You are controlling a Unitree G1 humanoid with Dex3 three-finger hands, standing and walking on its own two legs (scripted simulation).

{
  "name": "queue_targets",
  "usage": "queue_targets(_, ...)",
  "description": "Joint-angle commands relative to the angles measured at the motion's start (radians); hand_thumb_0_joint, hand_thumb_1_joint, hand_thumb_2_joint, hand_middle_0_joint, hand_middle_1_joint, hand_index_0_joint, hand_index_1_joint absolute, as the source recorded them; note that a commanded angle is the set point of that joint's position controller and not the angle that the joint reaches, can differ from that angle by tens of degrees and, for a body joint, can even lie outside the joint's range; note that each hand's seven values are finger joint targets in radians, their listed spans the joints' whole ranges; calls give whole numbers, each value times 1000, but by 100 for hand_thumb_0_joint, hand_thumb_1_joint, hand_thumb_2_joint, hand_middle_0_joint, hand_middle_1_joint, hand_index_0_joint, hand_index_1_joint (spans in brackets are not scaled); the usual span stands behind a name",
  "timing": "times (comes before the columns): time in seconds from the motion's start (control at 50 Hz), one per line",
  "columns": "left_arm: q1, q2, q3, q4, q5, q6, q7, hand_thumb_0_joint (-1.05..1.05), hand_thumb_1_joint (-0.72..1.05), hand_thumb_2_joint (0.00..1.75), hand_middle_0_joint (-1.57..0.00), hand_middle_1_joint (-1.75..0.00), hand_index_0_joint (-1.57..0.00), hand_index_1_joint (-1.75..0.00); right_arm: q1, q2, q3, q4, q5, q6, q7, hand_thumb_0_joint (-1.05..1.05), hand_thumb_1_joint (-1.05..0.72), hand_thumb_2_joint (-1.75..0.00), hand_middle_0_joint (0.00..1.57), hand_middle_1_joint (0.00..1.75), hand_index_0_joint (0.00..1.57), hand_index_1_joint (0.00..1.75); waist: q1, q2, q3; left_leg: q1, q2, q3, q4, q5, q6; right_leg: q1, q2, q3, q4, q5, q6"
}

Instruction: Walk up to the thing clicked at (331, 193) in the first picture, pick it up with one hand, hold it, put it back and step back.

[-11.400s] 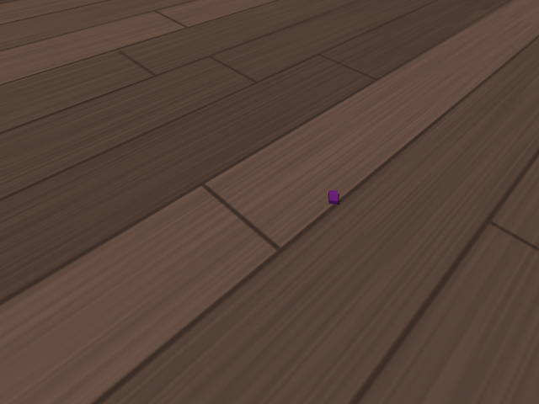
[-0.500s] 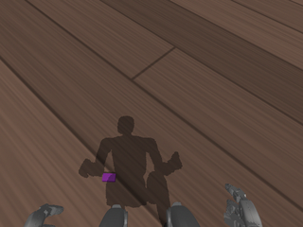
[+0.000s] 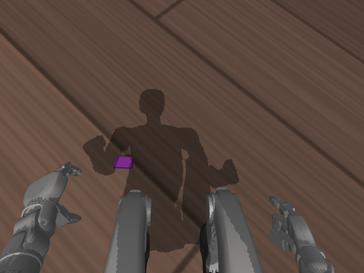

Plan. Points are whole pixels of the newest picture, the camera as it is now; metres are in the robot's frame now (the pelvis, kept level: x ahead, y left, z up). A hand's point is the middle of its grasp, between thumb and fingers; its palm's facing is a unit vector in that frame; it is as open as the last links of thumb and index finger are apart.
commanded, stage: rise first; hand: left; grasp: from above
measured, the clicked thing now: (123, 162) +0.44 +0.20 -0.48
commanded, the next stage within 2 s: approach in 1.66 s
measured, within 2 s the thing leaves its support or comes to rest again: neither
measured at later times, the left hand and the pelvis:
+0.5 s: hand (85, 178) +0.35 +0.27 -0.28, palm faces -0.49 -0.14 -0.86, open 11.9 cm; pelvis -0.03 +0.01 -0.11, yaw -2 degrees
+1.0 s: hand (95, 169) +0.39 +0.26 -0.32, palm faces -0.47 -0.01 -0.88, open 11.6 cm; pelvis -0.03 +0.01 -0.15, yaw -3 degrees
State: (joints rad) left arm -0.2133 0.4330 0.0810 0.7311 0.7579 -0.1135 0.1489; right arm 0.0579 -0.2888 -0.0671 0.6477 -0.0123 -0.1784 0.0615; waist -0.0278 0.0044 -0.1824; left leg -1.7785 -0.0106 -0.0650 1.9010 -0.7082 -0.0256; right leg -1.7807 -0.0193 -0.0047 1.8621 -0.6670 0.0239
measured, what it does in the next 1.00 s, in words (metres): lowers itself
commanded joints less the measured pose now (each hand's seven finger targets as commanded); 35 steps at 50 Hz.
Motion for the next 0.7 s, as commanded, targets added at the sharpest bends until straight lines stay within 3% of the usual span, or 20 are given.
queue_targets(0.0, -204, 257, 81, -66, 76, -52, 64, 0, -17, 69, -40, -71, -41, -69, 125, -168, -77, -54, -3, -15, -7, 0, -92, -91, 20, 30, 20, 30, 3, 60, -594, 267, -21, 65, -137, 259, 42, 291, 22, -27, -151, 236, -47)
queue_targets(0.1, -356, 316, 78, 27, 150, -89, 91, 0, -16, 71, -38, -72, -40, -70, 164, -174, -84, -14, -16, 18, -2, 0, -90, -90, 20, 30, 20, 30, -10, 55, -618, 187, -25, 66, -81, 154, 48, 219, 27, -43, -99, 121, -48)
queue_targets(0.22, -491, 347, 58, 137, 217, -127, 129, 0, -17, 72, -40, -68, -40, -68, 178, -166, -71, 8, -30, 59, 2, 0, -90, -90, 20, 30, 20, 30, -43, 50, -564, 89, -34, 67, -17, 54, 58, 126, 32, -54, -58, 15, -48)
queue_targets(0.28, -532, 387, 68, 188, 264, -140, 151, 0, -18, 73, -38, -67, -39, -67, 184, -178, -64, 21, -36, 76, 6, 0, -90, -90, 20, 30, 20, 30, -45, 89, -555, 85, -34, 52, -2, 53, 55, 64, 31, -74, -7, 24, -52)
queue_targets(0.34, -583, 358, 38, 230, 305, -152, 175, 0, -17, 74, -38, -65, -38, -65, 191, -192, -61, 34, -44, 87, 13, 0, -90, -90, 20, 30, 20, 30, -68, 139, -517, 106, -29, 28, 0, 47, 47, -40, 29, -96, 38, 37, -57)
queue_targets(0.36, -580, 375, 45, 264, 318, -155, 185, 0, -17, 73, -39, -64, -39, -64, 194, -189, -53, 46, -48, 89, 15, 0, -90, -90, 20, 30, 20, 30, -67, 147, -499, 102, -28, 23, 4, 36, 47, -56, 27, -100, 50, 30, -57)
queue_targets(0.48, -665, 386, 37, 319, 394, -164, 234, 0, -16, 72, -39, -63, -39, -62, 215, -203, -50, 72, -69, 104, 31, 0, -89, -90, 20, 30, 20, 30, -83, 216, -539, 136, -26, 19, 45, 124, 37, -109, 20, -111, 117, 106, -60)
queue_targets(0.54, -697, 402, 45, 369, 429, -167, 258, 0, -16, 72, -40, -61, -40, -62, 230, -202, -44, 79, -80, 110, 37, 0, -89, -90, 20, 30, 20, 30, -100, 196, -532, 80, -35, 36, 84, 131, 47, -94, 25, -111, 126, 119, -58)
queue_targets(0.58, -719, 412, 47, 399, 443, -169, 270, 0, -15, 71, -40, -62, -40, -62, 224, -203, -44, 81, -90, 112, 41, 0, -89, -90, 20, 30, 20, 30, -111, 178, -517, 50, -36, 37, 95, 99, 51, -107, 24, -112, 127, 90, -58)
queue_targets(0.6, -729, 376, 21, 407, 450, -170, 274, 0, -16, 71, -40, -63, -40, -62, 217, -198, -40, 73, -93, 110, 43, 0, -90, -90, 20, 30, 20, 30, -118, 189, -507, 46, -37, 43, 101, 94, 52, -115, 23, -111, 127, 89, -56)
queue_targets(0.62, -741, 403, 34, 414, 456, -172, 279, 0, -15, 71, -40, -62, -41, -62, 220, -201, -42, 82, -95, 111, 43, 0, -90, -90, 20, 30, 20, 30, -118, 182, -510, 42, -37, 40, 105, 81, 54, -118, 24, -114, 130, 76, -56)
queue_targets(0.68, -776, 395, 20, 424, 474, -175, 291, 0, -14, 69, -39, -63, -41, -62, 219, -208, -40, 84, -102, 106, 46, 0, -90, -90, 20, 30, 20, 30, -121, 209, -532, 56, -37, 39, 120, 103, 50, -138, 23, -117, 156, 98, -54)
